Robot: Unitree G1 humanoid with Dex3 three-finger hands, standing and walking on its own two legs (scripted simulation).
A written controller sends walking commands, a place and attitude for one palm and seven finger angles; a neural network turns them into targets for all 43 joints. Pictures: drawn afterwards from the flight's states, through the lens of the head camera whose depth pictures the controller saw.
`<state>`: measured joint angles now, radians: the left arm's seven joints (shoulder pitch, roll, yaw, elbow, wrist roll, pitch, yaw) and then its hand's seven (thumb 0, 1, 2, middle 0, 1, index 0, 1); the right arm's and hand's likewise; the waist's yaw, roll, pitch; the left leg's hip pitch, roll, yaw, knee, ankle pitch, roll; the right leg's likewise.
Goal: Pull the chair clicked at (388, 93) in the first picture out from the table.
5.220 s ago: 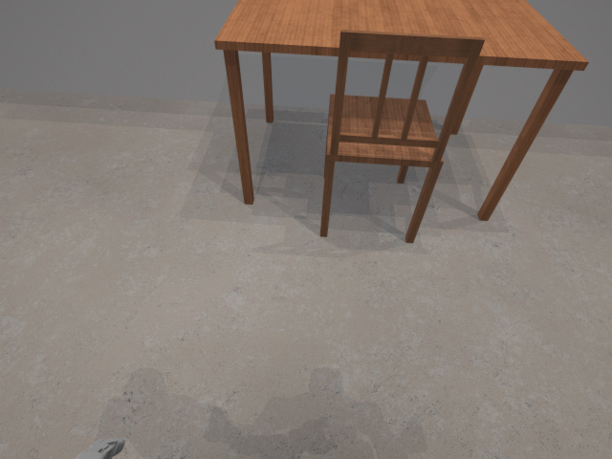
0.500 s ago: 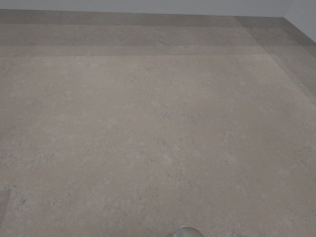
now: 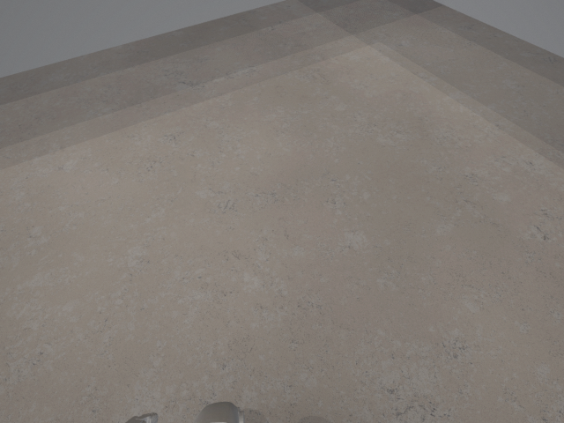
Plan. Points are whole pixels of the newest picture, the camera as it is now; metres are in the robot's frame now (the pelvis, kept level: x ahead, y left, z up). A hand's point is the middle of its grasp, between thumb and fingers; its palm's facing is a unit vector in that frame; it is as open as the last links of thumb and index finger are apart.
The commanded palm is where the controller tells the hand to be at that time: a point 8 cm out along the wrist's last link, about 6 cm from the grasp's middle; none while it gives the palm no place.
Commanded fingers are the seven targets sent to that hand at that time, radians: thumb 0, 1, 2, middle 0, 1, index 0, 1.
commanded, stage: walk to a spot facing it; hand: left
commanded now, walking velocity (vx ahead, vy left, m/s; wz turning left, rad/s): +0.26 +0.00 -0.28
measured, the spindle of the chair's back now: out of the picture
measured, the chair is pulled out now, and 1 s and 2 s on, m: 0.00 0.00 0.00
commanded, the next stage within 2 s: turn to face it in 0.22 s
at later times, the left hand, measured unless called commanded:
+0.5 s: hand out of the picture +0.13 +0.26 -0.18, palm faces -0.08 -0.98 -0.17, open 7.4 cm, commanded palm none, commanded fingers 0.00 0.90 0.90 -0.20 -0.30 -0.20 -0.30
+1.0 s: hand (179, 339) +0.27 +0.21 -0.14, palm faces +0.11 -0.96 -0.25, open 7.3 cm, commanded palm none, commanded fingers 0.00 0.90 0.90 -0.20 -0.30 -0.20 -0.30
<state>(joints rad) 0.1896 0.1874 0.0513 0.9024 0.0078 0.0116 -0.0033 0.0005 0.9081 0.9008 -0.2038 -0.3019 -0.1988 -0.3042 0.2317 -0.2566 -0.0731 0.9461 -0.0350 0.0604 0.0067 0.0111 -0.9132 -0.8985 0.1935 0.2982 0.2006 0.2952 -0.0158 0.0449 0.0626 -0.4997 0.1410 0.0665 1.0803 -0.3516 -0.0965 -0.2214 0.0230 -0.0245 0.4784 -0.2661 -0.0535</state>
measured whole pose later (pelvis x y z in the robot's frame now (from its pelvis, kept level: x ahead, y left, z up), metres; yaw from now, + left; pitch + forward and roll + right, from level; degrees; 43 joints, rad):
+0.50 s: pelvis +0.10 +0.07 +0.00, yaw -8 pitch +0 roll -2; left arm 0.29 0.22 0.05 1.06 0.02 0.02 0.00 0.01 0.91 0.90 -0.20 -0.30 -0.20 -0.30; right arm 0.23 -0.15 -0.01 0.96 -0.02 -0.04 -0.03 0.00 -0.92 -0.90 0.20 0.30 0.20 0.30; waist 0.01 -0.04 0.04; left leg -0.22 0.03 0.11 0.46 -0.23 0.06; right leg -0.39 -0.02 -0.02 0.99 -0.40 0.02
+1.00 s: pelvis +0.14 +0.02 +0.00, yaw +9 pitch +1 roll +1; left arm 0.07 0.15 0.02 0.90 0.01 0.00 0.03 0.00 0.91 0.90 -0.20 -0.30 -0.20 -0.30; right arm 0.31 -0.22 -0.09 1.01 -0.02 0.06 0.00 0.01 -0.91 -0.90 0.20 0.30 0.20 0.30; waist -0.07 0.06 0.05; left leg -0.46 -0.02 0.00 1.02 -0.48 -0.05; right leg -0.22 -0.04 -0.11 0.51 -0.31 -0.02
